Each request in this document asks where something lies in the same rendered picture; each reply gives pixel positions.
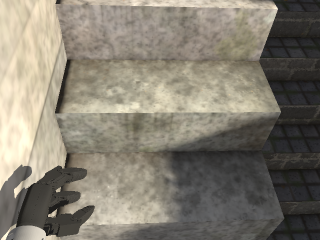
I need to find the robot left hand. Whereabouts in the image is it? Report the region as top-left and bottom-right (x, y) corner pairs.
(16, 165), (95, 237)

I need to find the left robot forearm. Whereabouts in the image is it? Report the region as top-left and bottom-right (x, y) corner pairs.
(6, 225), (46, 240)

